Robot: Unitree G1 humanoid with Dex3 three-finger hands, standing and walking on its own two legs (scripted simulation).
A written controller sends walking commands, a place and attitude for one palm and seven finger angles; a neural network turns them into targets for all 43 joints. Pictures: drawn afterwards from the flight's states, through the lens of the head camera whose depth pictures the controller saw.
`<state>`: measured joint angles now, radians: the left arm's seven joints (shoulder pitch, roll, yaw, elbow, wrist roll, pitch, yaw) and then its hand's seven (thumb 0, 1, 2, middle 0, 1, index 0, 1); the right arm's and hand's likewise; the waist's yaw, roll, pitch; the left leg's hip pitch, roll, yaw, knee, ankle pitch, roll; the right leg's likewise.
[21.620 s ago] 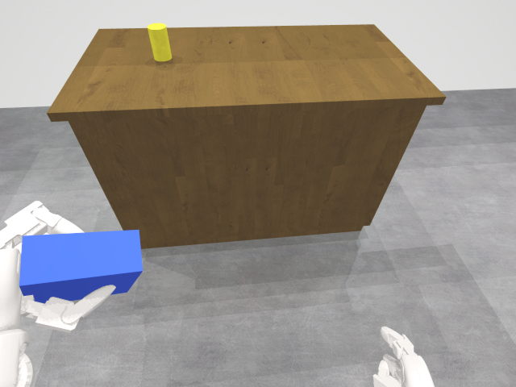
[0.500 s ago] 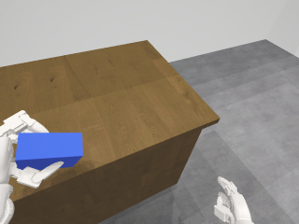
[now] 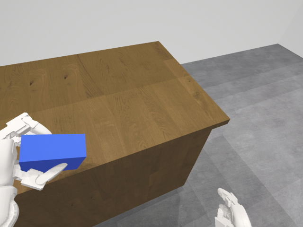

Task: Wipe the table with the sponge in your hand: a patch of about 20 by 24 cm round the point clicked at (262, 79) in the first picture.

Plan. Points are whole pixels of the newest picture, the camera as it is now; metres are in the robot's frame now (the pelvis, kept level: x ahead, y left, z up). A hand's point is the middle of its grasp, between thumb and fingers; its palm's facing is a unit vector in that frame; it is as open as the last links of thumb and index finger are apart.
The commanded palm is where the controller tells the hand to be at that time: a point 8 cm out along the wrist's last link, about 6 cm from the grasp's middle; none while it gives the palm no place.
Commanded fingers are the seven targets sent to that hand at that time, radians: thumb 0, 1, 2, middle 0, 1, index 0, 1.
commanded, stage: look again from close up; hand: left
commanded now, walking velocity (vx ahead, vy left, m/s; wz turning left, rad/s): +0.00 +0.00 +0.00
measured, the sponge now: (62, 154) +0.23 +0.22 +0.12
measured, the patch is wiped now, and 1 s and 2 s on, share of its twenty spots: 0.00 0.00 0.00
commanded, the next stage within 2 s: turn the palm down, sponge in hand in 0.28 s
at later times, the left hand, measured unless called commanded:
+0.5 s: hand (30, 125) +0.25 +0.27 +0.18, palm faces +0.44 -0.75 -0.50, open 9.3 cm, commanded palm +0.16 +0.27 +0.18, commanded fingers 0.00 0.10 1.30 -1.20 -1.60 -1.20 -1.60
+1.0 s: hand (51, 153) +0.21 +0.23 +0.15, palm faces +0.33 -0.54 -0.77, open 9.3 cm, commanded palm +0.16 +0.25 +0.20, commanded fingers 0.00 0.10 1.30 -1.20 -1.60 -1.20 -1.60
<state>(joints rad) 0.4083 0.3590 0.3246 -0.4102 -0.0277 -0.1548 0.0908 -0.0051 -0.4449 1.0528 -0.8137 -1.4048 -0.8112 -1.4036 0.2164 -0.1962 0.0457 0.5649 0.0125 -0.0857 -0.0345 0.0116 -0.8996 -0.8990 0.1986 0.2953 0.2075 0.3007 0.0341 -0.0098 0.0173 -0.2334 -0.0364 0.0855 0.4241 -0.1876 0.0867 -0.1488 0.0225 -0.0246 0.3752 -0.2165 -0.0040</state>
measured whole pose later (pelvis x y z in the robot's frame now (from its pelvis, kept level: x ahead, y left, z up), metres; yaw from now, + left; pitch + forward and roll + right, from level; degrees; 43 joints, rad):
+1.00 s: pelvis -0.02 -0.07 -0.01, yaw +4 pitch -3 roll +0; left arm 0.13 0.56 0.24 -0.23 0.23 0.21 0.01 0.00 -0.45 1.06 -0.81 -1.41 -0.81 -1.41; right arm 0.11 -0.27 0.04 0.63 0.03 -0.02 -0.11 0.01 -0.90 -0.90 0.20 0.30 0.21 0.30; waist 0.08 0.10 0.02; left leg -0.29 0.00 -0.01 0.57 -0.23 0.00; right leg -0.21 0.08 -0.08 0.56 -0.31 -0.09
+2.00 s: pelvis -0.02 -0.04 +0.00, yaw +2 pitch -5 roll +0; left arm 0.07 0.66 0.02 -0.40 0.69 0.39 -0.05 0.00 -0.45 1.06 -0.82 -1.40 -0.82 -1.40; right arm 0.00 -0.25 0.07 0.64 0.04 0.04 -0.10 0.01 -0.90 -0.90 0.20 0.30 0.21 0.30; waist 0.15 0.12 0.02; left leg -0.20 -0.04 0.01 0.44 -0.16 0.03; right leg -0.14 0.05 -0.03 0.47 -0.25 -0.06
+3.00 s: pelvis -0.01 -0.05 +0.00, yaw +2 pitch -5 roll +0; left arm 0.05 0.64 0.07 -0.24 0.77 0.47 -0.14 0.00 -0.46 1.06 -0.81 -1.41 -0.81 -1.41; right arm -0.01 -0.28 0.05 0.66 0.06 0.06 -0.07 0.01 -0.90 -0.90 0.20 0.29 0.20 0.30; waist 0.13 0.13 0.02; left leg -0.18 -0.03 0.00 0.41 -0.15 0.02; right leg -0.11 0.06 -0.03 0.43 -0.24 -0.07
